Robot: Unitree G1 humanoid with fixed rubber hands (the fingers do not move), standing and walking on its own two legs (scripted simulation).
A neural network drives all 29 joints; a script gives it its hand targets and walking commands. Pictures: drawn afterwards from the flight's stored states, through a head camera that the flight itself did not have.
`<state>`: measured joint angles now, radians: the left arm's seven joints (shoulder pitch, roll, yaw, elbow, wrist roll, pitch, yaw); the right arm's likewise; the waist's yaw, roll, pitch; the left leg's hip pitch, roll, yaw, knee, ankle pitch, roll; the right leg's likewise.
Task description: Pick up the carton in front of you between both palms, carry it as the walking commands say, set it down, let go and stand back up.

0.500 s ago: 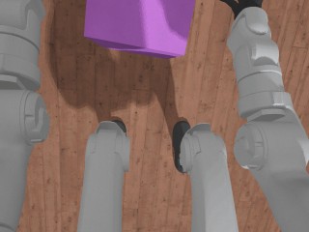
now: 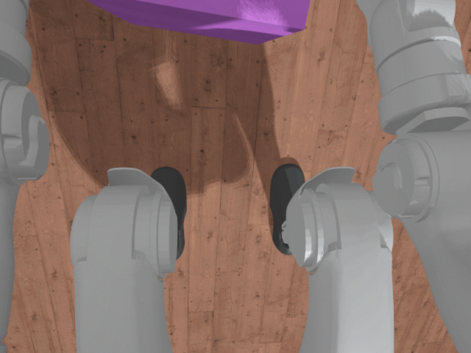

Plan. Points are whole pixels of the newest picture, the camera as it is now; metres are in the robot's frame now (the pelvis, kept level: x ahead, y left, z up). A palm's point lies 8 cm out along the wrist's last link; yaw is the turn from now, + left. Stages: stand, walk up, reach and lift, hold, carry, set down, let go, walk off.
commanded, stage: reach and lift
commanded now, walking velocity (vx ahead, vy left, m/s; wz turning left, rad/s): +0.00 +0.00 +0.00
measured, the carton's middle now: out of the picture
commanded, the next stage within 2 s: none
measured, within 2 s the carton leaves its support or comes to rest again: leaves its support in 0.70 s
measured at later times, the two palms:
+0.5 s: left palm out of the picture +0.58 +0.21 -0.17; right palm out of the picture +0.56 -0.10 -0.17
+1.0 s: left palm out of the picture +0.53 +0.21 -0.02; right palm out of the picture +0.53 -0.09 -0.02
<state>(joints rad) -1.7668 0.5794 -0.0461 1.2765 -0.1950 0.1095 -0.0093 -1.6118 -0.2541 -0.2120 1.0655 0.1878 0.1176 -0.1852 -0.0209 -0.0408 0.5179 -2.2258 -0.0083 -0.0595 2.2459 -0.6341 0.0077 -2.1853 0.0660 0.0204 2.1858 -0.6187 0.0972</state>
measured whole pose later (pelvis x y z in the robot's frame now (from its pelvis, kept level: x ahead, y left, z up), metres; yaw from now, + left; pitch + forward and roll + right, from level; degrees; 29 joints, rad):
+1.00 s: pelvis -0.01 -0.01 +0.06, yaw +4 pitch +42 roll -3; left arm -1.38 0.22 0.35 0.93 0.19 0.38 -0.01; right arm -1.25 0.03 -0.58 0.71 -0.16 0.35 -0.15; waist 0.00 -0.03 0.03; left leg -2.18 -0.10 -0.10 1.99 -0.54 -0.06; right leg -2.14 0.11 0.07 1.97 -0.56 0.11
